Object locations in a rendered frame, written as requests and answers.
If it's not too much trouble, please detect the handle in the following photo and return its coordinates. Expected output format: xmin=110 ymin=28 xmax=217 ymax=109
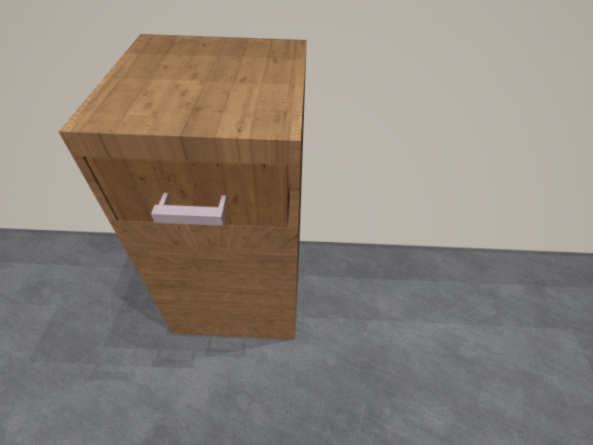
xmin=151 ymin=193 xmax=227 ymax=225

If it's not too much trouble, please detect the cabinet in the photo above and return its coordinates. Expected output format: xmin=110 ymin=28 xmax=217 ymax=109
xmin=58 ymin=34 xmax=307 ymax=339

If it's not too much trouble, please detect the drawer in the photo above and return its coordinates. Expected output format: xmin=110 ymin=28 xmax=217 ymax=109
xmin=86 ymin=157 xmax=290 ymax=227

